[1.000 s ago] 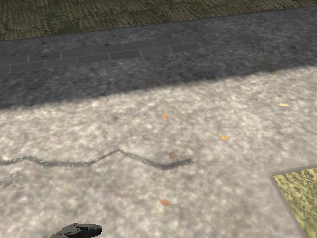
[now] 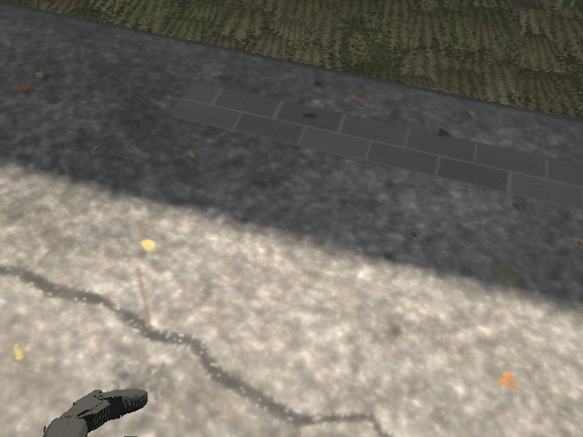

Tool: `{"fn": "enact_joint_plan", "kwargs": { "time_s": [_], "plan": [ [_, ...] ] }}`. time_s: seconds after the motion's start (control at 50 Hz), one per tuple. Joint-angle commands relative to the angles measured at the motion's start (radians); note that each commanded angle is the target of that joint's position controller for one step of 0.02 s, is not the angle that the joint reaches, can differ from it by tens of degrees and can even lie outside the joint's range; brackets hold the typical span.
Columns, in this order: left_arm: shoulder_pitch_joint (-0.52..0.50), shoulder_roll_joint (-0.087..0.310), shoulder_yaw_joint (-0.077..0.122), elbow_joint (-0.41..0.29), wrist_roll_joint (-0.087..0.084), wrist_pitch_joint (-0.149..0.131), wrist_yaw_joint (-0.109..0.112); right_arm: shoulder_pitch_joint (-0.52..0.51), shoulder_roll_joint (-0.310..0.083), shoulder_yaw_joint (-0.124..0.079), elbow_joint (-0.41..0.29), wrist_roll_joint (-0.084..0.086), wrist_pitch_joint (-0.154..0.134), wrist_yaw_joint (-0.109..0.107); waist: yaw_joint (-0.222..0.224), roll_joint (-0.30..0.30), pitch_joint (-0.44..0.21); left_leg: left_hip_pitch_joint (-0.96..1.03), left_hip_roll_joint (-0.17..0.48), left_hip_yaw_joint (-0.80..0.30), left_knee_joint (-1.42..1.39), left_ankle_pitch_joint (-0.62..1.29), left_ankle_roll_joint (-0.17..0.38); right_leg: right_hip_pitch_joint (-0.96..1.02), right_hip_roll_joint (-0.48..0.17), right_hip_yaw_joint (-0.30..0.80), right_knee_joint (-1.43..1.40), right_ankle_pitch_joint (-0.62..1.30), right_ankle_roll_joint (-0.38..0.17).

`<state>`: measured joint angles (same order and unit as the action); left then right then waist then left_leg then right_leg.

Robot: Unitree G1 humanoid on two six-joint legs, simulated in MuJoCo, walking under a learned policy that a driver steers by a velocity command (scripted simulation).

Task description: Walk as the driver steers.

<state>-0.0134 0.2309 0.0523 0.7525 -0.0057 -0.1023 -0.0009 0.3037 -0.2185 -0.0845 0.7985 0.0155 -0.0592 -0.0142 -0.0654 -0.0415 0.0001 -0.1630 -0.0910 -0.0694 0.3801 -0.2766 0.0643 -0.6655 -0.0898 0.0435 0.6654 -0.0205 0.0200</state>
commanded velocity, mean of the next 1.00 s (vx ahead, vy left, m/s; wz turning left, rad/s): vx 0.31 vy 0.00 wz -0.03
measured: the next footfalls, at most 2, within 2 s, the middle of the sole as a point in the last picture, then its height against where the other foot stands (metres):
right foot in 0.12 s outside the picture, level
left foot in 0.60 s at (236, 434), level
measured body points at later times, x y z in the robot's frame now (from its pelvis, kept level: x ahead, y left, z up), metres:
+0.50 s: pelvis +0.26 -0.04 +0.00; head +0.29 -0.05 +0.45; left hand +0.27 +0.23 -0.12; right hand +0.49 -0.26 -0.08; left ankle +0.42 +0.13 -0.69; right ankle +0.19 -0.14 -0.74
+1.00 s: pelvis +0.36 -0.03 -0.01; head +0.38 -0.04 +0.44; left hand +0.51 +0.24 -0.12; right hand +0.50 -0.30 -0.12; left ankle +0.44 +0.10 -0.74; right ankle +0.36 -0.13 -0.73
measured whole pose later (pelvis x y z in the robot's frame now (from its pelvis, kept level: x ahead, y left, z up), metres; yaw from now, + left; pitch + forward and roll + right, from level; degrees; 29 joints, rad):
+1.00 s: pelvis +0.36 -0.03 -0.01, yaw -6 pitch +2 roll +2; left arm 0.19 0.26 0.07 0.78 0.00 0.05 0.02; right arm 0.11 -0.24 -0.07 0.76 0.00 0.01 -0.05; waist 0.01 0.00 0.00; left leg -0.37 0.04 0.13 0.51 -0.17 0.01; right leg -0.39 -0.05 -0.04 0.73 -0.33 0.00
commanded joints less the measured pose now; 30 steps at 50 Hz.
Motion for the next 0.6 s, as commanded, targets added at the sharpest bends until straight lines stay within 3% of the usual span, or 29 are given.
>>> {"fn": "enact_joint_plan", "kwargs": {
  "time_s": [0.02,0.06,0.08,0.1,0.12,0.14,0.16,0.18,0.2,0.22,0.24,0.28,0.32,0.4,0.48,0.52,0.56,0.58,0.6],
  "plan": [
    [-0.111,0.086,0.017,-0.085,-0.009,-0.017,-0.016,0.035,-0.161,-0.042,-0.054,0.003,-0.011,0.001,-0.014,0.125,-0.012,0.008,0.276,-0.181,-0.063,0.215,0.162,0.084,0.037,-0.029,-0.076,-0.005,-0.028],
    [-0.086,0.102,0.025,-0.087,-0.006,-0.025,-0.022,0.029,-0.166,-0.044,-0.060,-0.001,-0.006,-0.001,0.008,0.147,-0.012,0.036,0.286,-0.202,-0.008,0.253,0.140,0.136,0.057,-0.049,-0.121,-0.059,-0.055],
    [-0.025,0.113,0.034,-0.069,-0.003,-0.028,-0.022,0.018,-0.158,-0.041,-0.065,0.002,-0.004,-0.002,0.043,0.152,-0.032,0.041,0.264,-0.189,0.051,0.343,0.121,0.219,0.080,-0.071,-0.159,-0.066,-0.074],
    [0.090,0.141,0.050,-0.035,0.007,-0.032,-0.020,0.003,-0.138,-0.035,-0.075,0.001,-0.005,-0.003,0.092,0.147,-0.092,0.021,0.215,-0.155,0.173,0.470,0.097,0.370,0.085,-0.067,-0.155,-0.054,-0.101],
    [0.270,0.199,0.069,-0.005,0.018,-0.035,-0.018,-0.020,-0.099,-0.020,-0.100,-0.011,-0.009,-0.002,0.167,0.067,-0.213,-0.110,0.150,-0.083,0.440,0.385,0.053,0.614,-0.052,0.083,-0.133,0.015,-0.166],
    [0.386,0.276,0.090,0.020,0.028,-0.027,-0.020,0.105,-0.055,-0.008,-0.111,0.012,-0.028,-0.004,0.146,-0.232,-0.339,-0.475,0.014,0.005,0.819,-0.011,-0.034,0.952,-0.265,0.522,-0.237,-0.169,-0.342],
    [0.403,0.206,0.071,0.020,0.006,-0.017,-0.020,0.088,-0.102,-0.012,-0.106,0.012,-0.043,0.002,0.162,-0.246,-0.336,-0.635,0.024,-0.077,0.943,-0.271,-0.041,0.989,-0.298,0.735,-0.356,-0.357,-0.362],
    [0.334,0.156,0.057,0.005,-0.002,-0.008,-0.014,-0.004,-0.146,-0.022,-0.122,0.021,-0.045,0.006,0.171,-0.139,-0.200,-0.718,0.081,-0.072,1.011,-0.200,-0.035,0.892,-0.275,0.606,-0.359,-0.422,-0.322],
    [0.273,0.140,0.048,-0.012,0.009,-0.001,-0.011,-0.078,-0.136,-0.017,-0.139,0.012,-0.042,0.002,0.153,-0.041,-0.132,-0.697,0.129,-0.036,0.992,-0.111,-0.027,0.752,-0.242,0.490,-0.368,-0.365,-0.292],
    [0.228,0.122,0.041,-0.013,0.018,0.001,-0.015,-0.116,-0.125,-0.019,-0.153,-0.005,-0.038,-0.003,0.123,-0.002,-0.071,-0.658,0.160,-0.025,0.928,-0.057,-0.023,0.619,-0.207,0.410,-0.391,-0.272,-0.279],
    [0.208,0.101,0.032,-0.014,0.025,-0.004,-0.017,-0.104,-0.118,-0.023,-0.156,-0.010,-0.032,-0.006,0.089,-0.017,-0.052,-0.597,0.187,-0.028,0.876,-0.026,-0.021,0.534,-0.172,0.345,-0.413,-0.189,-0.263],
    [0.209,0.091,0.029,-0.003,0.017,-0.009,-0.018,-0.067,-0.098,-0.021,-0.153,-0.005,-0.021,-0.007,0.058,-0.049,-0.054,-0.547,0.199,-0.013,0.803,-0.008,-0.029,0.479,-0.134,0.262,-0.442,-0.087,-0.258],
    [0.236,0.120,0.036,0.011,0.009,-0.011,-0.010,-0.106,-0.086,-0.014,-0.168,-0.012,-0.017,-0.009,0.060,-0.035,-0.049,-0.575,0.209,0.005,0.711,0.053,-0.046,0.486,-0.128,0.199,-0.460,0.043,-0.263],
    [0.292,0.156,0.046,0.037,-0.005,0.000,0.003,-0.226,-0.051,0.008,-0.190,-0.011,-0.021,0.001,0.097,-0.021,-0.041,-0.536,0.199,0.033,0.443,0.235,-0.063,0.509,-0.099,0.094,-0.470,0.127,-0.232],
    [0.349,0.167,0.045,0.063,-0.011,0.022,0.006,-0.319,-0.049,0.012,-0.211,-0.007,-0.027,0.019,0.139,-0.042,-0.025,-0.445,0.135,0.075,0.249,0.309,-0.066,0.551,-0.083,0.035,-0.384,0.323,-0.203],
    [0.361,0.168,0.044,0.070,-0.014,0.034,0.008,-0.339,-0.058,0.009,-0.223,-0.007,-0.031,0.029,0.144,-0.059,-0.033,-0.418,0.112,0.077,0.192,0.288,-0.048,0.595,-0.099,0.049,-0.324,0.357,-0.192],
    [0.324,0.174,0.047,0.062,-0.019,0.041,0.013,-0.281,-0.081,-0.002,-0.212,-0.017,-0.038,0.035,0.098,-0.070,-0.067,-0.307,0.085,0.086,0.094,0.302,-0.013,0.611,-0.091,0.056,-0.233,0.391,-0.162],
    [0.311,0.168,0.046,0.057,-0.021,0.040,0.015,-0.202,-0.103,-0.013,-0.185,-0.029,-0.041,0.032,0.060,-0.061,-0.108,-0.180,0.063,0.103,0.031,0.391,0.010,0.597,-0.055,0.041,-0.151,0.430,-0.137],
    [0.312,0.140,0.037,0.044,-0.007,0.031,0.016,-0.106,-0.165,-0.030,-0.167,-0.042,-0.045,0.024,0.030,-0.015,-0.186,0.027,0.152,0.029,0.076,0.729,0.054,0.502,0.000,0.006,-0.004,0.317,-0.092]
  ]
}}
Velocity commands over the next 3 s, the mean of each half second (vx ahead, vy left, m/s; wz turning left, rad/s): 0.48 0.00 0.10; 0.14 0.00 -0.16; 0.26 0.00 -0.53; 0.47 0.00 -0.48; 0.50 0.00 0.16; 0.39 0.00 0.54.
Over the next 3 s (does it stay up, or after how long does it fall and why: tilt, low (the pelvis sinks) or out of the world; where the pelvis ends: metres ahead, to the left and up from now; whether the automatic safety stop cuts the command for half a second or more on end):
stays up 1.16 -0.46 -0.02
